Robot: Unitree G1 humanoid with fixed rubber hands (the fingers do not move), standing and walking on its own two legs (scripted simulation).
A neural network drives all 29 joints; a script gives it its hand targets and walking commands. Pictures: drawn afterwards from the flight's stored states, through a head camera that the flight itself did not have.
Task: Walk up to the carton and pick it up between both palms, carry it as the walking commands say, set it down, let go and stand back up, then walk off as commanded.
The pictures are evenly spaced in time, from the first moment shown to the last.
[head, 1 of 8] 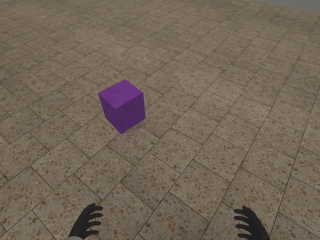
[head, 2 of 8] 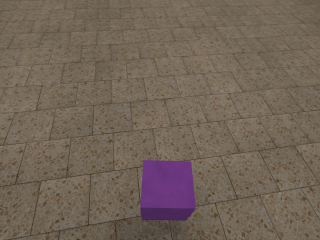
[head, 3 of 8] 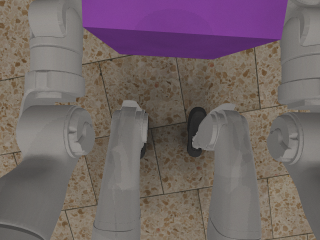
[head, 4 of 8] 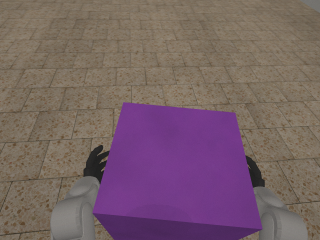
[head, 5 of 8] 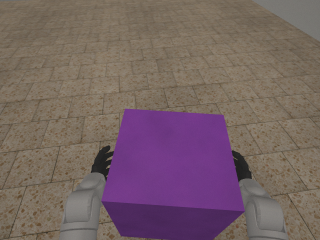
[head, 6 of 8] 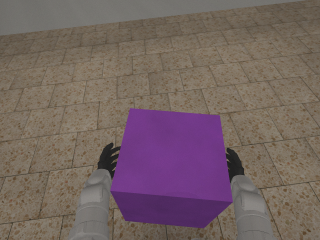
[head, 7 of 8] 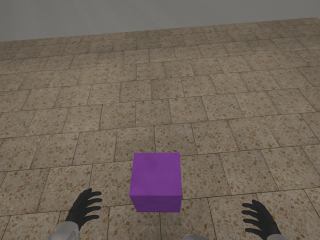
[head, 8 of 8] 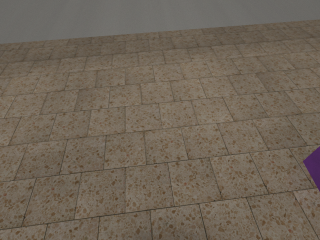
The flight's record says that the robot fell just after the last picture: no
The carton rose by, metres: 0.67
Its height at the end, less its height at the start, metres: +0.00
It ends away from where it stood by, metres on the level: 9.38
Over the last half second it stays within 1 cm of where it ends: yes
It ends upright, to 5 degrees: yes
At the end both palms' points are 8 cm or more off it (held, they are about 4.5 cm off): yes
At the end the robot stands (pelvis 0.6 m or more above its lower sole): yes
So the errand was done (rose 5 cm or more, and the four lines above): yes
